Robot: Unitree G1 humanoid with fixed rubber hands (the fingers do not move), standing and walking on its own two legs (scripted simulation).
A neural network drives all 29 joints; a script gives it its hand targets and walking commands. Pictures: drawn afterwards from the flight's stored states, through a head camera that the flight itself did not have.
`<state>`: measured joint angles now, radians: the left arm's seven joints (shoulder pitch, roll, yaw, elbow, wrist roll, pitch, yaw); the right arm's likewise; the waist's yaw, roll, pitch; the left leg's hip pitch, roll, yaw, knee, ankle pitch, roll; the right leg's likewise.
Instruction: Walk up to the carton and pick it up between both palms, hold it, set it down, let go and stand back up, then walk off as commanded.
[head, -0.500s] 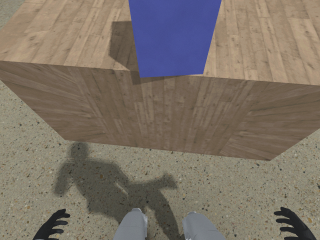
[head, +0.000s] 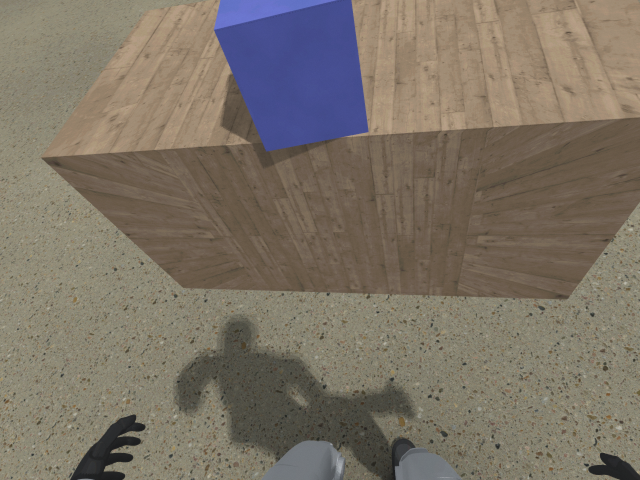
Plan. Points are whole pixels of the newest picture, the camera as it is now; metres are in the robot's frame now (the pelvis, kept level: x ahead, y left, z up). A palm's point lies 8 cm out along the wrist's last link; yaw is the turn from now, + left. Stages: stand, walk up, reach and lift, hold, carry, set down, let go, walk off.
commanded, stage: walk off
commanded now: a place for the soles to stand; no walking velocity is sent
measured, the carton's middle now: (300, 55) +0.81 +0.11 +0.07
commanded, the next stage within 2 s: none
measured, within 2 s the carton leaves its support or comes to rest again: neither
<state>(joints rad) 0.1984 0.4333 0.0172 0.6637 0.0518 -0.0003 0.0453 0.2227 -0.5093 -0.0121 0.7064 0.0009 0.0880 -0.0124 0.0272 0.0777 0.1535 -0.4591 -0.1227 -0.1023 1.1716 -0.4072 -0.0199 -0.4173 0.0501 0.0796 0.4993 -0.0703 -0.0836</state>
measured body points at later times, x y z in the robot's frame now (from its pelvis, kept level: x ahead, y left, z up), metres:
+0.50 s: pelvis -0.18 +0.03 -0.02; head -0.16 +0.03 +0.43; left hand -0.11 +0.37 -0.11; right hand -0.11 -0.29 -0.13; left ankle -0.20 +0.15 -0.73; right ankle -0.14 -0.07 -0.62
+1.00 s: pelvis -0.16 +0.02 +0.01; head -0.12 -0.05 +0.45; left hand -0.13 +0.36 -0.04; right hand -0.04 -0.30 -0.13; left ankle -0.12 +0.21 -0.66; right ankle -0.23 -0.07 -0.73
